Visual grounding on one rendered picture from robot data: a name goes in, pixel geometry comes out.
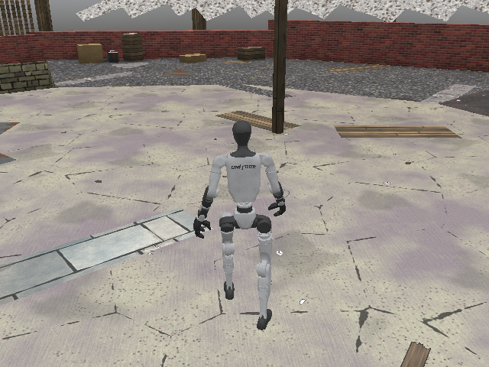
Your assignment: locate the robot left forearm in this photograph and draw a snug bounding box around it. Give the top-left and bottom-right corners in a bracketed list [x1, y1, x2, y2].
[196, 186, 213, 222]

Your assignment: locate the left robot upper arm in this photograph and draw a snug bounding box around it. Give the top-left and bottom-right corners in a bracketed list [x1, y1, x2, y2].
[207, 154, 227, 198]

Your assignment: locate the left robot shin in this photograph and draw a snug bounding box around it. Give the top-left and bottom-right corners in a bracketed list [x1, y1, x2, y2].
[222, 243, 234, 290]

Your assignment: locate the robot left thigh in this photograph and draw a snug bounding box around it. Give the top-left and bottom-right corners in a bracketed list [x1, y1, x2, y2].
[219, 213, 235, 256]

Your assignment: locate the robot right hand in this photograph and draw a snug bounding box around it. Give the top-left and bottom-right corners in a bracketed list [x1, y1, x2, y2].
[268, 203, 286, 216]

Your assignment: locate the robot left hand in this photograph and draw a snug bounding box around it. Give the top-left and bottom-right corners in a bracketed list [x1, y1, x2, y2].
[193, 218, 211, 239]

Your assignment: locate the right robot upper arm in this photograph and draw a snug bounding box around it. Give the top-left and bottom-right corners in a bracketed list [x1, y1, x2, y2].
[258, 153, 280, 193]

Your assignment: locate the robot right forearm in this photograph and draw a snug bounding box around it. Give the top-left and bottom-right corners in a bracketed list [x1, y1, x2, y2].
[273, 181, 285, 206]

